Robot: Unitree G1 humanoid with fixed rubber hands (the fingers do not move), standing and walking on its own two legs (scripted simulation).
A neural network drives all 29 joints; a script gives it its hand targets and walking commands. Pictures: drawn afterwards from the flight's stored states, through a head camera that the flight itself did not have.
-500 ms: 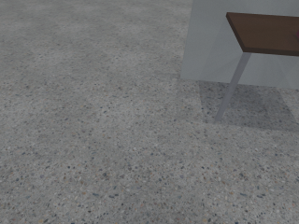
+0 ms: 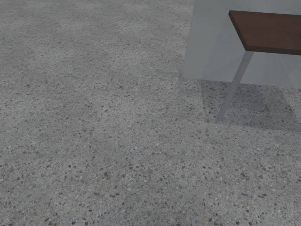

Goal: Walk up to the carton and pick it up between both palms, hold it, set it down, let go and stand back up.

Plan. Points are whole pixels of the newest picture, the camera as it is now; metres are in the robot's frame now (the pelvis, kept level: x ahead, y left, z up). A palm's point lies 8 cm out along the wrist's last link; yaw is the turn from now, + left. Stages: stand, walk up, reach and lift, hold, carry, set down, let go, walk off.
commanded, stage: stand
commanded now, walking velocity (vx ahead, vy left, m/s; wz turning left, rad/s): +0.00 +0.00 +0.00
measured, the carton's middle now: out of the picture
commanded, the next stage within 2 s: walk up in 1.02 s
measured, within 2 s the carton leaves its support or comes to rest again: neither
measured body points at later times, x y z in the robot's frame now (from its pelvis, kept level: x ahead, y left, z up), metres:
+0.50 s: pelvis +0.00 +0.00 +0.00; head +0.01 +0.00 +0.45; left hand +0.07 +0.28 -0.14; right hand +0.07 -0.30 -0.13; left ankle -0.01 +0.13 -0.75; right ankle +0.00 -0.12 -0.75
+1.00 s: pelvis +0.01 +0.00 +0.00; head +0.01 +0.01 +0.45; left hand +0.07 +0.29 -0.14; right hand +0.07 -0.29 -0.14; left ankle -0.01 +0.13 -0.75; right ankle +0.00 -0.13 -0.75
